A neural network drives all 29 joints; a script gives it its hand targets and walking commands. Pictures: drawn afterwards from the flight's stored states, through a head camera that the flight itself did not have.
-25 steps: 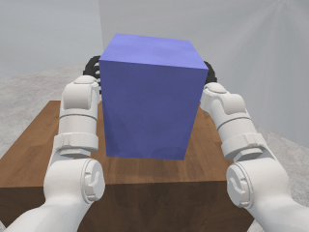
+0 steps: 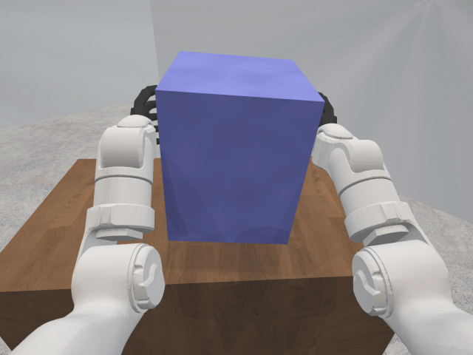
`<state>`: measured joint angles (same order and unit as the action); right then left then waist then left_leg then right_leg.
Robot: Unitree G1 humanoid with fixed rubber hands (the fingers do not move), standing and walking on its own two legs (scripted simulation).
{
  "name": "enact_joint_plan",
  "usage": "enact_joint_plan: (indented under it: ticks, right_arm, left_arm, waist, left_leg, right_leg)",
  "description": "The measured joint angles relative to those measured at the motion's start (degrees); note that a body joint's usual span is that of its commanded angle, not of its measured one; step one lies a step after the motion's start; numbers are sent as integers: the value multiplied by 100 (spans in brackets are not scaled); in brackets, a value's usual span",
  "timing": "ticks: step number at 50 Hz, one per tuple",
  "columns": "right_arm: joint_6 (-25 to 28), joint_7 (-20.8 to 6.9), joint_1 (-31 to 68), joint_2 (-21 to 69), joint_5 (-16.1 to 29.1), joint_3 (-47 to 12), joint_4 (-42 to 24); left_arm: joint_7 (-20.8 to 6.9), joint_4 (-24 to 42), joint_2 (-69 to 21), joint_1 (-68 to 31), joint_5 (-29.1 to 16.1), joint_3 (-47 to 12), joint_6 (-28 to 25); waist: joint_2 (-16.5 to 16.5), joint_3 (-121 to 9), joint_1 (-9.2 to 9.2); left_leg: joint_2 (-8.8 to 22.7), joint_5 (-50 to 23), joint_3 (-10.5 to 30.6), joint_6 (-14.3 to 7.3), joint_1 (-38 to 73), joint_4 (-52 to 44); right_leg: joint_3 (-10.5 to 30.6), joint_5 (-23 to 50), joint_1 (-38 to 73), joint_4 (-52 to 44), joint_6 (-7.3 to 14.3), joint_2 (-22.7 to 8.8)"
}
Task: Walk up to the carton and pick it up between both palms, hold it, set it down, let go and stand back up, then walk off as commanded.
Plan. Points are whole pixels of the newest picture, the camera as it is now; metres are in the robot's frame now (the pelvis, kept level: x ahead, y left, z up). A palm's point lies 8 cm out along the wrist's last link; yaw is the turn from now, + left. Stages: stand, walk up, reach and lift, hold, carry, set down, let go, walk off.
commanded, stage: hold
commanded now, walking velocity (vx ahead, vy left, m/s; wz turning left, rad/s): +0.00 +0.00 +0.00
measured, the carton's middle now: (232, 146) +0.39 +0.02 +0.26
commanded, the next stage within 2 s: none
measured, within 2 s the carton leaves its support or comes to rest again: neither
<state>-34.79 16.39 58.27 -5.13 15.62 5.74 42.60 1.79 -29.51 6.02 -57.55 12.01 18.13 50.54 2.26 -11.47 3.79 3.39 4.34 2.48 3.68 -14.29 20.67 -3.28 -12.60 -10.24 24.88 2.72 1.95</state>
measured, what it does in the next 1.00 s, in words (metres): stands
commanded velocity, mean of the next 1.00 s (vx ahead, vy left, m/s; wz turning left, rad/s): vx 0.00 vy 0.00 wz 0.00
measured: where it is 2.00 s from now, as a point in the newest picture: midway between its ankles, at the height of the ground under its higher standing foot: outside the picture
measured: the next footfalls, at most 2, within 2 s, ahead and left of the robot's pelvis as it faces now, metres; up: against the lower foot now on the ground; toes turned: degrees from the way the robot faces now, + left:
none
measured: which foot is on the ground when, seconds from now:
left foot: down 0.00-1.00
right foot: down 0.00-1.00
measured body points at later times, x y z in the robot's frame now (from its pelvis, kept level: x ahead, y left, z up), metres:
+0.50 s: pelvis +0.00 +0.00 +0.00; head -0.10 +0.02 +0.44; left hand +0.39 +0.16 +0.30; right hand +0.38 -0.13 +0.29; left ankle +0.08 +0.16 -0.74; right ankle +0.01 -0.09 -0.74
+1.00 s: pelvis +0.00 +0.00 +0.00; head -0.10 +0.02 +0.44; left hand +0.39 +0.16 +0.30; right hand +0.38 -0.13 +0.29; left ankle +0.08 +0.16 -0.74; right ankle +0.01 -0.09 -0.74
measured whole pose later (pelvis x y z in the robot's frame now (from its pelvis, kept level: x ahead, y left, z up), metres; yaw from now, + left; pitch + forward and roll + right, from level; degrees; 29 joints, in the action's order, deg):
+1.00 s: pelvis +0.00 +0.00 +0.00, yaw +0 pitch -2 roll +0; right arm -37.4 17.1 58.6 -5.4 16.1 4.6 42.1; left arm 1.6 -29.6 5.6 -57.6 12.0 20.1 51.2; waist 1.7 -12.2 3.8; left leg 3.4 4.5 2.5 3.7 -14.3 20.8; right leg -3.3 -12.7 -10.2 24.9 2.7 2.0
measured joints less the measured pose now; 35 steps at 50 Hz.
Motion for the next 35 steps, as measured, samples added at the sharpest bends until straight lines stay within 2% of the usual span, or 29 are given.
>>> enact_joint_plan:
  ticks: [35]
  right_arm:
    - [-202, 48, 23, -19, 5, -119, -43]
  left_arm:
    - [-17, -13, -39, 0, -2, 195, 41]
  waist:
    - [-56, -46, 0]
  left_leg:
    - [0, 10, 0, 0, 0, 8]
  right_leg:
    - [0, -5, 3, 0, -2, 0]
